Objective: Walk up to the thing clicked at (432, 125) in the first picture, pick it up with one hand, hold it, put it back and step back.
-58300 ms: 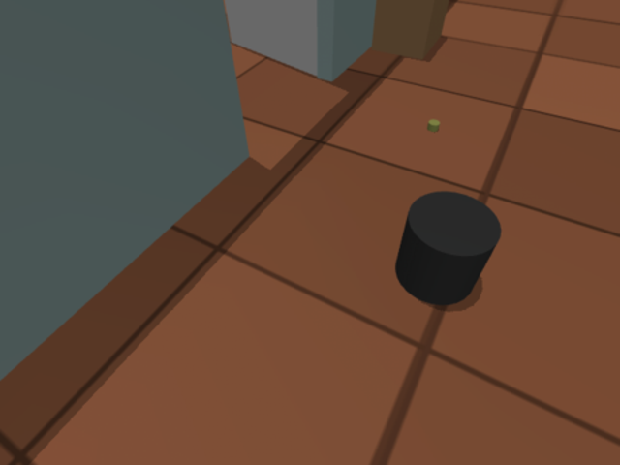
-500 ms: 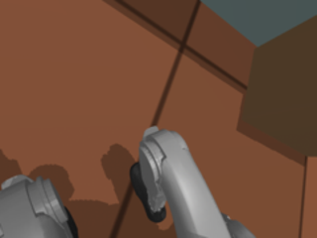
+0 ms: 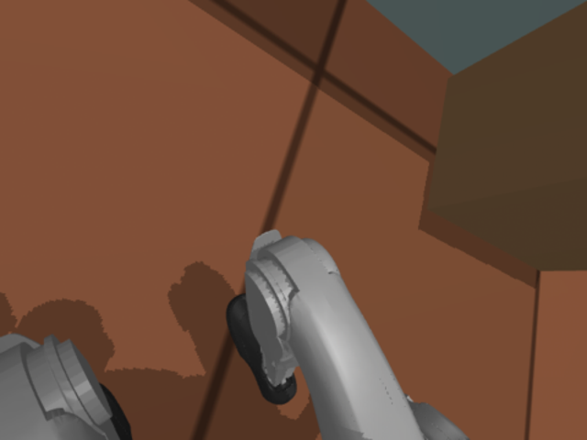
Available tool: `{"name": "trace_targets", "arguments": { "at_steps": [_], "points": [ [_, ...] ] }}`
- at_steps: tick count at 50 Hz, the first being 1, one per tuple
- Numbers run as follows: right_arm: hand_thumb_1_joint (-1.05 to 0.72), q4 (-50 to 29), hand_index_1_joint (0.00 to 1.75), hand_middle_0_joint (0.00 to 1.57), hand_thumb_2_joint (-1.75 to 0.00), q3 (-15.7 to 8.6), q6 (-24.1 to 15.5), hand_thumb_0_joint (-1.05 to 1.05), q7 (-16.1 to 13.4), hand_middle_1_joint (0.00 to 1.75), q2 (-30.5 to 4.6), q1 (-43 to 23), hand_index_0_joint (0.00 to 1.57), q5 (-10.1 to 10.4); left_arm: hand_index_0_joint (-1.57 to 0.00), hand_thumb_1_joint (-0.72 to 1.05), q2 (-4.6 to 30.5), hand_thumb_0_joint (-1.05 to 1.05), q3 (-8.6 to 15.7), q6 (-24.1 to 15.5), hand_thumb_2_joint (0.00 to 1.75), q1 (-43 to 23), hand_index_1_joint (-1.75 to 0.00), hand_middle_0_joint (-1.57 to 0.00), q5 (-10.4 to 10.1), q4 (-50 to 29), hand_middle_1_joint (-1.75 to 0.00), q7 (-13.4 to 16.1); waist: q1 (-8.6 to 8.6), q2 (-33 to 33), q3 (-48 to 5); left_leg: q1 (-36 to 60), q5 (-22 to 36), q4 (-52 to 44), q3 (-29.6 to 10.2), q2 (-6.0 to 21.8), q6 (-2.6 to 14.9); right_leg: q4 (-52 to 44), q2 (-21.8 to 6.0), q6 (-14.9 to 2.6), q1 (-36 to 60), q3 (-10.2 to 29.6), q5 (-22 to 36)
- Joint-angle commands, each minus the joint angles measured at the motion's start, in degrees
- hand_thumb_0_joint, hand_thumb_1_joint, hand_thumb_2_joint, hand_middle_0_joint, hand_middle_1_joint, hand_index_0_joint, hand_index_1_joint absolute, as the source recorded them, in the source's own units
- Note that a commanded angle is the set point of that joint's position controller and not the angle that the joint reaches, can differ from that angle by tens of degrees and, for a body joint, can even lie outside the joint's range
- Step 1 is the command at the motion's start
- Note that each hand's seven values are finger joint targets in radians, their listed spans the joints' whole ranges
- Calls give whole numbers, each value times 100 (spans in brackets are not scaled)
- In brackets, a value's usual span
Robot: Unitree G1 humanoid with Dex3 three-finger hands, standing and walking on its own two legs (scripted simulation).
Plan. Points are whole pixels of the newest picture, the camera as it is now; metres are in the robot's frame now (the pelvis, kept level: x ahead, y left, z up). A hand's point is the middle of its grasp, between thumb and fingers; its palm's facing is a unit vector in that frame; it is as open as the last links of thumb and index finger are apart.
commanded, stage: rest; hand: left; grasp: from above
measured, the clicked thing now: out of the picture +0.49 +0.31 -0.28
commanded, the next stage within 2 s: open in 0.26 s
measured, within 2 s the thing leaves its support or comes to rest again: neither
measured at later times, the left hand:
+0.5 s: hand out of the picture +0.47 +0.29 -0.26, palm faces -0.45 -0.15 -0.88, open 6.9 cm
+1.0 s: hand out of the picture +0.48 +0.29 -0.26, palm faces -0.44 -0.15 -0.88, open 13.1 cm
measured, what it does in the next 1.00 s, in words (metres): stands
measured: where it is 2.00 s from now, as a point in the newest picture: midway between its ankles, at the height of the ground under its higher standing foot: (201, 412)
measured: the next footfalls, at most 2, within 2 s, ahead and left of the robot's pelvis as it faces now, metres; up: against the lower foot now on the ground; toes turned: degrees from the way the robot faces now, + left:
none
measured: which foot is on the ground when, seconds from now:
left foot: down 0.00-1.00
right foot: down 0.00-1.00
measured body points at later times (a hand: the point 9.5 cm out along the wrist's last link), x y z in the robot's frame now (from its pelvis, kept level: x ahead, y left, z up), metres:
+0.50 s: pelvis -0.01 +0.00 +0.00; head +0.29 +0.12 +0.32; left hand +0.49 +0.29 -0.20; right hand +0.02 -0.24 -0.05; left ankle +0.06 +0.13 -0.27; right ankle +0.11 -0.12 -0.27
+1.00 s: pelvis -0.01 +0.00 +0.01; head +0.29 +0.13 +0.32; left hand +0.50 +0.29 -0.21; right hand +0.02 -0.24 -0.04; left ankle +0.06 +0.13 -0.27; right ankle +0.11 -0.12 -0.27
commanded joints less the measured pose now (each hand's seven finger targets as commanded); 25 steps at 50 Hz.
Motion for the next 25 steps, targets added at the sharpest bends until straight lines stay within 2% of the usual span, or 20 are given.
{"name": "trace_targets", "arguments": {
  "at_steps": [1, 2, 5, 6, 7, 8, 10, 12, 13, 14, 16, 17, 18, 19, 21, 24, 25],
  "points": [
    [-91, 149, 30, 20, -90, -523, -23, 0, -34, 30, -1927, 1248, 20, 35, -107, 75, 1241, 0, 125, 3, 41, -1705, -57, -96, -82, -720, -68, 274, -315, 3112, -3743, 2903, 1516, -1377, 690, 137, 127, -1145, 254, -470, 2313, -756, 1762],
    [-91, 65, 30, 20, -90, -502, -49, 0, -19, 30, -1905, 1153, 20, 45, -108, 76, 1036, 0, -49, -3, 38, -1723, -56, -96, -73, -707, -68, 259, -294, 3210, -3725, 2964, 1475, -1426, 665, 138, 97, -1076, 253, -505, 2214, -767, 1682],
    [-91, 37, 30, 20, -90, -481, -67, 0, -6, 30, -1952, 1167, 20, 12, -108, 76, 1116, 0, -25, -10, 37, -1589, -56, -95, -88, -561, -69, 255, -398, 3052, -3644, 2865, 1385, -1387, 672, 142, 130, -1142, 268, -471, 2374, -786, 1691],
    [-91, 4, 30, 20, -90, -488, -71, 0, -10, 30, -1976, 1146, 20, 39, -107, 74, 1089, 0, -62, -5, 38, -1640, -56, -95, -99, -706, -68, 244, -371, 3084, -3726, 2970, 1492, -1387, 676, 150, 125, -1139, 281, -463, 2385, -773, 1759],
    [-91, 73, 30, 20, -90, -469, -62, 0, -29, 30, -1969, 1161, 20, 49, -107, 75, 1250, 0, -8, -29, 37, -1710, -56, -95, -106, -689, -68, 291, -339, 3169, -3742, 2900, 1484, -1408, 670, 159, 117, -1158, 285, -477, 2412, -758, 1751],
    [-91, 76, 30, 20, -90, -449, -67, 0, -17, 30, -1973, 1195, 20, 30, -108, 75, 1254, 0, 33, -27, 37, -1716, -55, -96, -100, -672, -67, 290, -377, 3146, -3771, 2955, 1549, -1396, 637, 153, 112, -1119, 265, -470, 2378, -794, 1796],
    [-91, 12, 30, 20, -90, -428, -77, 0, -14, 30, -1955, 1104, 20, 28, -106, 74, 1076, 0, -131, -12, 38, -1603, -56, -95, -110, -589, -68, 292, -379, 3147, -3702, 3019, 1565, -1384, 649, 174, 104, -1141, 305, -466, 2431, -791, 1836],
    [-91, 49, 30, 20, -90, -393, -84, 0, -3, 30, -2013, 1232, 20, 19, -107, 75, 1259, 0, 31, -19, 36, -1634, -55, -96, -140, -557, -67, 311, -465, 3070, -3600, 2855, 1529, -1380, 638, 154, 127, -1164, 273, -445, 2458, -809, 1818],
    [-91, -1, 30, 20, -90, -398, -86, 0, -7, 30, -2010, 1151, 20, 25, -107, 75, 1221, 0, -30, -8, 37, -1559, -54, -96, -154, -496, -65, 290, -436, 2986, -3520, 2807, 1473, -1347, 654, 161, 138, -1162, 284, -446, 2439, -782, 1780],
    [-91, 29, 30, 20, -90, -356, -107, 0, -5, 30, -1988, 1157, 20, 27, -106, 72, 1297, 0, 15, -11, 40, -1601, -55, -96, -136, -504, -65, 291, -416, 3017, -3495, 2825, 1477, -1343, 646, 157, 130, -1147, 260, -446, 2332, -804, 1752],
    [-91, -8, 30, 20, -90, -305, -82, 0, -29, 30, -1960, 1105, 20, 24, -106, 74, 1344, 0, 34, -29, 37, -1597, -54, -96, -146, -449, -65, 309, -447, 3054, -3450, 2817, 1381, -1422, 588, 180, 115, -1181, 271, -458, 2346, -825, 1664],
    [-91, -5, 30, 20, -90, -354, -68, 0, -39, 30, -2030, 1091, 20, 17, -106, 73, 1253, 0, -41, -31, 36, -1516, -54, -95, -122, -380, -65, 304, -446, 3066, -3395, 2797, 1312, -1460, 589, 174, 110, -1181, 277, -474, 2298, -822, 1604],
    [-91, -53, 30, 20, -90, -293, -62, 0, -47, 30, -1985, 1074, 20, 17, -105, 72, 1324, 0, -54, -43, 37, -1503, -55, -94, -112, -338, -66, 304, -462, 2925, -3357, 2700, 1224, -1429, 599, 174, 126, -1204, 294, -459, 2346, -827, 1558],
    [-90, -68, 30, 20, -90, -318, -47, 0, -58, 30, -2027, 1065, 20, 9, -97, 64, 1308, 0, -63, -44, 42, -1471, -58, -86, -109, -416, -69, 301, -457, 2940, -3445, 2775, 1271, -1445, 602, 178, 122, -1225, 297, -456, 2419, -821, 1599],
    [-90, -51, 30, 20, -90, -342, -67, 0, -74, 30, -2051, 1063, 20, 16, -81, 48, 1323, 0, -79, -48, 42, -1579, -60, -70, -118, -422, -70, 303, -443, 3086, -3406, 2815, 1259, -1487, 587, 172, 103, -1184, 277, -472, 2307, -822, 1569],
    [-90, -30, 30, 20, -90, -237, -60, 0, -60, 30, -1973, 1063, 20, 15, -67, 24, 1347, 0, -74, -57, 44, -1581, -62, -58, -124, -450, -71, 314, -481, 3070, -3338, 2833, 1262, -1483, 541, 195, 98, -1181, 260, -457, 2267, -851, 1587],
    [-90, -73, 30, 20, -90, -254, -71, 0, -59, 30, -1999, 1019, 20, 1, -63, 16, 1274, 0, -160, -59, 46, -1535, -63, -55, -140, -445, -71, 298, -521, 3043, -3299, 2844, 1225, -1463, 558, 191, 104, -1194, 277, -450, 2288, -844, 1589]
  ]
}}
